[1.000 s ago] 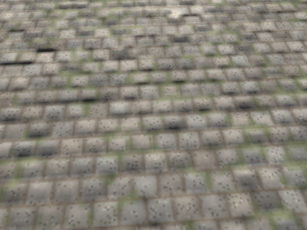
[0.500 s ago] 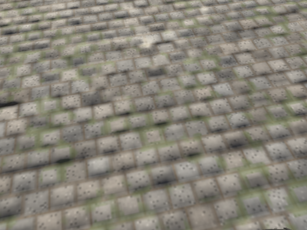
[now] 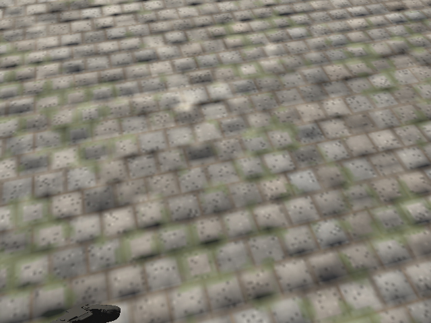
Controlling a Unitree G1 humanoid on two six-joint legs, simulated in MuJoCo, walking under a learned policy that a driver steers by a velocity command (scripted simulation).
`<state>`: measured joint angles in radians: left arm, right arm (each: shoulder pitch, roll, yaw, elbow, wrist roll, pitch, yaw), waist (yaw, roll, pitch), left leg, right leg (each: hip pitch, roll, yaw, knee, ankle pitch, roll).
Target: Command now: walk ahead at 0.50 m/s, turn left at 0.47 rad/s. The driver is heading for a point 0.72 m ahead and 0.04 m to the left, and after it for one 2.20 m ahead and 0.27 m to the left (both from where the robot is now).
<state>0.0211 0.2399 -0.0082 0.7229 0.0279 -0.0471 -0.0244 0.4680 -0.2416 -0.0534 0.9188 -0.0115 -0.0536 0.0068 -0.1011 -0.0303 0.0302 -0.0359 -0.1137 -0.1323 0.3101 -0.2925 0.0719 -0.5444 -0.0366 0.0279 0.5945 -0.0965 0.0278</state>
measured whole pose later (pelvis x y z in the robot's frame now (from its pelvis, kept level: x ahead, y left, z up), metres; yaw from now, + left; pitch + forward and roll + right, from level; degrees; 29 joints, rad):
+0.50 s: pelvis +0.25 +0.01 +0.00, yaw +15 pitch +2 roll -1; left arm 0.45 0.24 0.04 0.92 0.02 -0.09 0.00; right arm 0.04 -0.25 -0.03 0.74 -0.04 -0.01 0.07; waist 0.08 0.03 0.03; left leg -0.56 0.04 0.04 0.63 -0.12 0.07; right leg 0.05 -0.01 -0.20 0.24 -0.32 0.00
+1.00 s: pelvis +0.49 +0.08 -0.01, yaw +3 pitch +0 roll +2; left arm 0.11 0.22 0.05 0.82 0.04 0.00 -0.06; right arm 0.40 -0.22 -0.04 0.96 -0.02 -0.09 -0.02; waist -0.04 -0.02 0.05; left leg 0.10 -0.03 0.28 0.23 -0.34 0.03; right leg -0.61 -0.07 -0.09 0.70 -0.04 -0.08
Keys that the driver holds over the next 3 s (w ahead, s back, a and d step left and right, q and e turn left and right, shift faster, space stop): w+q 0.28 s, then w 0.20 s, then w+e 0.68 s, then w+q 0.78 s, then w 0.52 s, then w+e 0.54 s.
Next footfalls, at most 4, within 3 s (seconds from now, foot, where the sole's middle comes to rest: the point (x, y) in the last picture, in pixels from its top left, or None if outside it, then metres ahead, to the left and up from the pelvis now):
0.06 right None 0.19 -0.12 -0.78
0.56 left None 0.39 0.16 -0.78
1.10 right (199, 252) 0.70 0.01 -0.78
1.66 left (157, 180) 1.01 0.14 -0.78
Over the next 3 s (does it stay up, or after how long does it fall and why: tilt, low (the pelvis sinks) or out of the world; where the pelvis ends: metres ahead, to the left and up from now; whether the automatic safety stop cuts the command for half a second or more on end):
stays up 1.55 0.25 0.01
